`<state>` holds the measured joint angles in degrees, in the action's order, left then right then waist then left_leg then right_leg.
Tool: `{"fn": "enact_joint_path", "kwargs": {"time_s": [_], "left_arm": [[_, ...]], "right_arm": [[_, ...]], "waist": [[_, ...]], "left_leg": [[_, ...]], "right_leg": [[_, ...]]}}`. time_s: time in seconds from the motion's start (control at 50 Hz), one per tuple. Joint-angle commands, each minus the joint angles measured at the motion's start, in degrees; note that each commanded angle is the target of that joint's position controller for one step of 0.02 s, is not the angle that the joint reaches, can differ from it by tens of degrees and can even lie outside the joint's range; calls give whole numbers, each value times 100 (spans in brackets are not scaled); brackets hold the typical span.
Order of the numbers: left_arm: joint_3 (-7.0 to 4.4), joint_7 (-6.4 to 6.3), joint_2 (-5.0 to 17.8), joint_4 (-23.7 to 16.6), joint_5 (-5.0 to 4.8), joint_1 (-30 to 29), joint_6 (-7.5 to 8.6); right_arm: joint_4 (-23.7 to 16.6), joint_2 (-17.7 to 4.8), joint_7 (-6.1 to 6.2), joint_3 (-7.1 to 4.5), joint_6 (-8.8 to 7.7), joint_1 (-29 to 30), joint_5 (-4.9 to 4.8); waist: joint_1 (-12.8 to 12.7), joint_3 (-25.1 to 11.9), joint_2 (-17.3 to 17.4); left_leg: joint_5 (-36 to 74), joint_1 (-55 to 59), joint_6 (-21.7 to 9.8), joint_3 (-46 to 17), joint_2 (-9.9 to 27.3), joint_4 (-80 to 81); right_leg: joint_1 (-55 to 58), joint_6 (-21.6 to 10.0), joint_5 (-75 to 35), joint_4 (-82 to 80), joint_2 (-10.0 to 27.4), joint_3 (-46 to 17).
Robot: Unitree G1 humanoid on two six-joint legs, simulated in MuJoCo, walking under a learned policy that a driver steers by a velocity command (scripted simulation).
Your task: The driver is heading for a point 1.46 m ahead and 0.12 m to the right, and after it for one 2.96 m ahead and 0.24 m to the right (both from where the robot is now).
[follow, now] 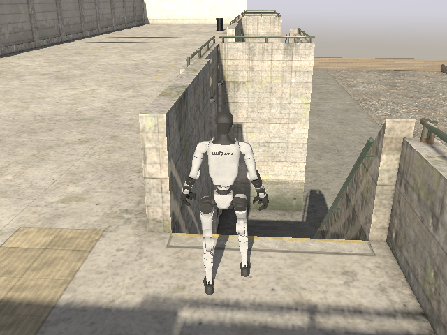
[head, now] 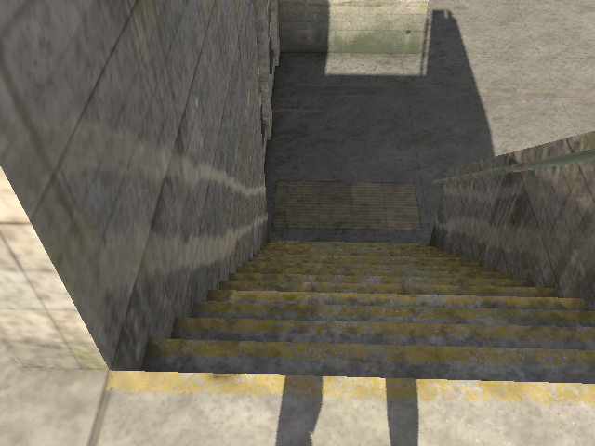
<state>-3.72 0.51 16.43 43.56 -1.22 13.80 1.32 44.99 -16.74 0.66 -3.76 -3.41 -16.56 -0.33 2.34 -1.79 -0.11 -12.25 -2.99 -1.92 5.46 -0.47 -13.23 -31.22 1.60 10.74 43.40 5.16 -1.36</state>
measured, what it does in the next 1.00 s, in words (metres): walks ahead: right foot, then left foot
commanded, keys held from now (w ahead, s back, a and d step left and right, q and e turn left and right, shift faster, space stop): w+e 0.34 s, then w+q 0.66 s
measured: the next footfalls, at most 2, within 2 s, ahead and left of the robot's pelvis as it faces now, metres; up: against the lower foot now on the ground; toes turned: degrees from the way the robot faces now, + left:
right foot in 0.16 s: +0.17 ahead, -0.18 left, +0.00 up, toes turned -10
left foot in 0.68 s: +0.52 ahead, -0.09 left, +0.00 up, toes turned -11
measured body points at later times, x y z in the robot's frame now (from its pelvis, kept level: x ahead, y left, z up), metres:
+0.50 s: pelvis +0.22 -0.12 +0.00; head +0.24 -0.15 +0.44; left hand +0.33 +0.14 -0.11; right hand +0.34 -0.41 -0.11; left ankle +0.44 +0.00 -0.69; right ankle +0.13 -0.17 -0.75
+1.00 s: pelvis +0.48 -0.16 -0.01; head +0.50 -0.15 +0.44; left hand +0.65 +0.11 -0.10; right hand +0.53 -0.43 -0.13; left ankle +0.48 -0.08 -0.75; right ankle +0.58 -0.35 -0.68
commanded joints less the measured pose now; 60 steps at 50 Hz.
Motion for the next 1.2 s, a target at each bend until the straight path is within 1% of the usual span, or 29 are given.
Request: {"fn": "enact_joint_path", "kwargs": {"time_s": [0.02,0.1,0.14,0.16,0.18,0.2,0.22,0.28,0.36,0.44,0.58,0.62,0.66,0.68,0.7,0.72,0.74,0.78,0.84,0.94,0.96,0.98,1.06,1.1,1.12,1.14,1.16,1.18,1.2], "left_arm": [[-12,60,337,-681,3,-776,119],[-18,139,404,-830,-38,-659,72],[-213,121,682,-585,-27,325,51],[-441,54,1125,-346,-94,1340,27],[-568,-23,1970,-437,-97,1578,25],[-423,54,1682,-674,-35,1520,160],[-303,95,1259,-647,24,1319,248],[-121,91,764,-854,88,593,240],[-123,-56,800,-843,85,614,246],[-57,-168,685,-541,38,902,243],[-105,-258,832,-97,110,1274,146],[-114,-308,862,-83,94,1150,73],[-138,-371,1025,-133,78,903,-17],[-119,-393,1071,-284,84,613,-28],[12,-348,521,-404,236,1340,44],[83,-211,461,-350,175,1595,163],[-30,-153,900,-532,-79,954,264],[-32,-176,926,-760,-11,143,347],[-75,-271,873,-724,195,494,255],[177,-295,238,-881,436,99,203],[189,-257,231,-867,413,84,205],[103,-143,370,-444,344,758,282],[27,-20,479,-750,226,431,408],[191,-29,150,-1352,303,-533,404],[66,9,332,-1121,327,327,398],[-38,43,647,-833,355,1455,420],[-213,63,1310,-782,368,1680,430],[-70,80,1038,-924,290,1013,338],[-102,84,1050,-933,50,833,324]], "right_arm": [[-223,-1035,13,-300,-57,82,-27],[-160,-1093,-79,-339,33,136,-106],[-187,-988,-77,-287,64,281,-106],[-239,-708,-64,-175,50,209,17],[-638,-103,-69,24,-54,113,254],[-697,-459,-81,-9,-247,323,17],[-759,-864,-120,-115,-345,614,-230],[-669,-825,-94,-137,-378,615,43],[-590,-587,-135,-93,-175,618,87],[-648,-197,-203,75,-175,1208,57],[-1004,-244,-513,57,-236,1943,-73],[-985,-313,-537,13,-225,1631,-71],[-760,-595,-492,-139,-198,552,1],[-605,-851,-433,-215,-176,-463,64],[-545,-1330,-411,-323,-127,-984,23],[-445,-1002,-455,-249,-83,-1053,-178],[-578,-698,-378,-188,-10,-728,-218],[-811,-544,-290,-101,61,-91,-11],[-990,-528,-163,-80,21,280,79],[-760,-661,104,-140,284,-149,63],[-789,-604,138,-114,374,-126,61],[-802,-759,133,-139,385,-187,229],[-1104,-511,87,-50,432,-10,-30],[-1246,-371,115,17,568,-85,-185],[-1263,-565,140,-16,591,288,-52],[-1416,-484,152,34,558,733,-115],[-1542,-73,223,115,522,197,-204],[-1370,43,225,159,472,-790,-111],[-1316,-449,242,12,409,-737,-271]], "waist": [[194,593,478],[53,558,516],[-515,68,309],[-955,-515,-239],[-676,-719,-2006],[-839,-1253,-1309],[-823,-660,-832],[-345,-81,-435],[-182,75,-286],[-421,247,-511],[-649,627,-373],[-453,457,-405],[84,-244,-496],[589,-885,-303],[263,-1689,939],[144,-2107,1452],[273,-1053,1012],[-34,100,-161],[-509,218,183],[-358,-401,358],[-357,-462,397],[-456,-896,453],[-549,-287,414],[-229,278,836],[-800,-281,1300],[-1383,-563,1157],[-1019,-752,-786],[-199,-639,-2278],[-76,-231,-1802]], "left_leg": [[-668,90,-940,-874,1800,676],[-270,-60,-761,-406,1797,186],[1280,-618,-425,188,1447,-1352],[1488,-1369,-72,580,1062,-3141],[-1707,-3661,477,452,112,-5506],[-2075,-4459,418,-902,-105,-6350],[-1607,-4909,243,-1007,224,-6468],[-443,-4117,96,-1025,715,-5347],[357,-3814,340,-796,522,-4406],[1916,-3422,311,-561,407,-2822],[1736,-3401,-239,-443,105,-1863],[1062,-3192,-421,-388,-77,-1803],[870,-1998,-666,-173,-405,-1704],[1468,-384,-965,-916,119,-1626],[1384,1655,-1938,-3341,1392,-1692],[-394,2327,-2348,-5206,1850,-704],[-1373,1682,-1988,-4757,1756,-433],[-954,-211,-1592,-3742,1345,-131],[414,-1363,-1513,-2927,719,-12],[3047,-1783,-1309,-2105,229,-933],[3251,-1916,-1207,-2013,97,-1112],[3428,-1996,-1241,-2274,351,-1473],[2915,-1715,-1333,-3229,498,-2446],[3353,-1375,-1188,-3165,212,-2387],[4145,-1495,-1125,-3215,101,-2877],[4091,-2048,-904,-3023,-163,-3879],[1190,-2881,-424,-2646,-1071,-5819],[-2165,-3760,-281,-2567,-1294,-6606],[-2362,-4488,-42,-2215,-930,-7472]], "right_leg": [[-691,-70,31,-351,138,92],[76,-419,167,-641,-52,507],[1725,-678,110,-990,-576,897],[3151,-949,236,-1179,-447,316],[4419,-1894,1011,-2050,1090,-2914],[4691,-2319,1895,-3049,1622,-4650],[4438,-2117,1619,-3019,1566,-3985],[3010,-1724,29,-2835,793,-2303],[2517,-1730,-1617,-3001,473,-1487],[2371,-1282,-2382,-2903,171,-657],[3000,-1051,-2770,-2676,604,-436],[3441,-1014,-4023,-2207,700,-348],[3697,-818,-5786,-817,521,-71],[2809,-634,-5005,756,300,151],[645,-109,-1090,3303,-685,213],[-665,-125,2186,4056,-1172,-541],[-1399,-273,1975,4146,-764,-778],[-1157,-358,1179,3350,-388,-582],[-283,-152,605,2055,-24,-554],[448,45,-920,934,-366,-59],[642,38,-1114,830,-492,33],[1182,-38,-1968,1924,-554,60],[26,-290,-229,2341,-466,-136],[-90,-184,1438,-13,-610,-98],[1124,-161,391,242,-749,137],[2300,-351,-494,-544,-592,16],[3138,-1109,-2835,-797,536,-1626],[3224,-1655,-5823,-1006,1444,-2803],[2799,-1984,-5020,-1205,2032,-3414]]}}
